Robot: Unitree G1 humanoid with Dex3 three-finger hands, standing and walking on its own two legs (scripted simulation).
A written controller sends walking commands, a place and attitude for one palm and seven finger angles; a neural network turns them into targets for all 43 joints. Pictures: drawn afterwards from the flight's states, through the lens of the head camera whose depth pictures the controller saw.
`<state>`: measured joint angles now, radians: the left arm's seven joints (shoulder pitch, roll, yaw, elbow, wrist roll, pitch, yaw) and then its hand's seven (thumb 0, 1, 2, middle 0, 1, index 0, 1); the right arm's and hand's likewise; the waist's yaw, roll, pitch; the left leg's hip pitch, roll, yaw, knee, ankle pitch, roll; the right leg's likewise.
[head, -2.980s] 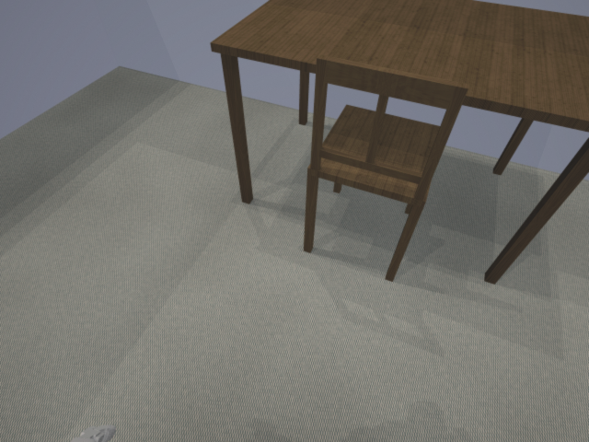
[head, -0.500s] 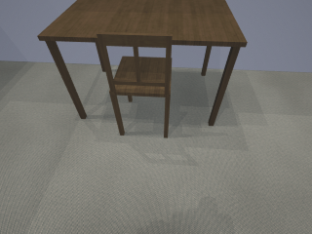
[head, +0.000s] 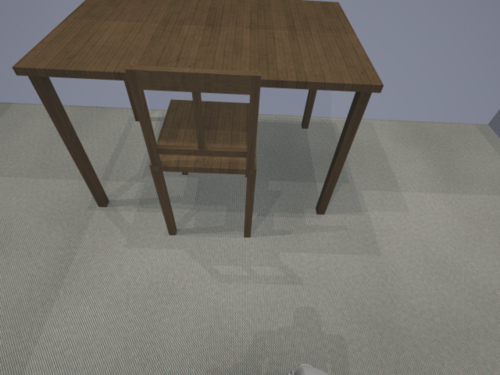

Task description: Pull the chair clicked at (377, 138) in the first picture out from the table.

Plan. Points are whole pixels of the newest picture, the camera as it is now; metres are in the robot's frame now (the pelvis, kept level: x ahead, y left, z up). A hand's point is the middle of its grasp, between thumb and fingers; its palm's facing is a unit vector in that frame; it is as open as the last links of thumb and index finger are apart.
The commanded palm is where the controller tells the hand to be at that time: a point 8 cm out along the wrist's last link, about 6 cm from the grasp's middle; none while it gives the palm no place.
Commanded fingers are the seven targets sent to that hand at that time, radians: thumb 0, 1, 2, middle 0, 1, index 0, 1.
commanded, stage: take the last steps up to it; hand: left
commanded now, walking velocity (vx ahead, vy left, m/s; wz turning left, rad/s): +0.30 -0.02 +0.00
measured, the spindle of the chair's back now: (199, 121) +0.84 +0.19 -0.12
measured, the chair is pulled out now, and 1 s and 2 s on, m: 0.00 0.00 0.00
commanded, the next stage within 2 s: come to a stop and stand still in 0.78 s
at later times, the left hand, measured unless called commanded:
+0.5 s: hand out of the picture +0.15 +0.14 -0.19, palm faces +0.14 -0.98 -0.15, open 7.2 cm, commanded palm none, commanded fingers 0.00 0.90 0.90 -0.20 -0.30 -0.20 -0.30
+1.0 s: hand (192, 249) +0.42 +0.15 -0.18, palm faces +0.06 -0.97 -0.23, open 7.3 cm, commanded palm none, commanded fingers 0.00 0.90 0.90 -0.20 -0.30 -0.20 -0.30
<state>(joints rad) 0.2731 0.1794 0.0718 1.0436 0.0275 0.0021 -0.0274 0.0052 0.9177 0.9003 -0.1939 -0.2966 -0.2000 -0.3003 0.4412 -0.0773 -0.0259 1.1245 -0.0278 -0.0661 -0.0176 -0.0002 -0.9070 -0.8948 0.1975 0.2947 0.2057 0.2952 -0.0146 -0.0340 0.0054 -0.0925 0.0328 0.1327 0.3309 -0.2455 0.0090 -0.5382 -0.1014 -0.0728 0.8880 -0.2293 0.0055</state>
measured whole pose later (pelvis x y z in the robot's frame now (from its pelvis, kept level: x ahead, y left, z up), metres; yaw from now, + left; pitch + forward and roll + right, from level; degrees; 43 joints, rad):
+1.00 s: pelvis +0.36 -0.03 -0.02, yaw +2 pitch -1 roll +0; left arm 0.19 0.16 0.04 1.03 0.02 -0.05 0.01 0.00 0.93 0.90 -0.19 -0.30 -0.20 -0.30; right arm 0.34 -0.17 -0.04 1.13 -0.02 -0.01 -0.02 0.00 -0.92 -0.89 0.20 0.29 0.20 0.29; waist -0.02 0.04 0.05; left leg -0.22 0.05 0.08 0.74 -0.52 -0.01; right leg -0.35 -0.04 -0.12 0.62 -0.25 -0.04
